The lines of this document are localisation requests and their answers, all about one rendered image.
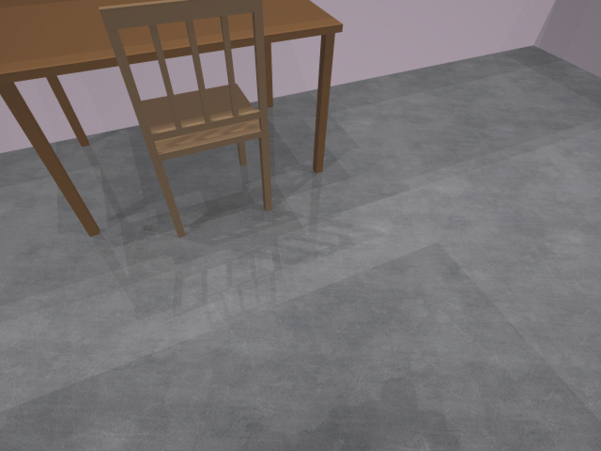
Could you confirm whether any chair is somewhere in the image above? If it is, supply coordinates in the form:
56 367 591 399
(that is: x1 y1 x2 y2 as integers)
99 0 272 238

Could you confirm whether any table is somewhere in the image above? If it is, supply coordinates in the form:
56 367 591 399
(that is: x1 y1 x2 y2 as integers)
0 0 343 237

